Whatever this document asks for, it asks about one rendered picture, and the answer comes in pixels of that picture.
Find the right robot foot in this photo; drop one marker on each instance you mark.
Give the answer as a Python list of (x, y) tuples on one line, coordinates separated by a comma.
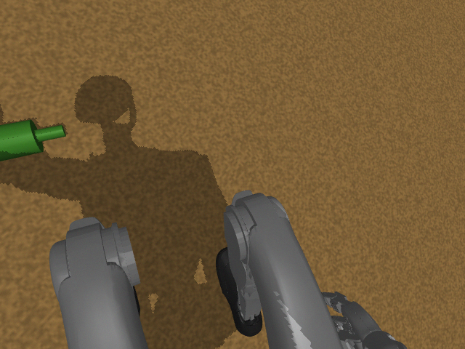
[(227, 282)]

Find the right robot arm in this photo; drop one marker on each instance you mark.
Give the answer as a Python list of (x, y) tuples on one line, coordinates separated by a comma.
[(381, 340)]

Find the right robot hand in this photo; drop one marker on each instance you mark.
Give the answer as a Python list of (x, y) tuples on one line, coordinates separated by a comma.
[(355, 324)]

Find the bottle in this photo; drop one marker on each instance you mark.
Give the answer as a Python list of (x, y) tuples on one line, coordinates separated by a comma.
[(23, 138)]

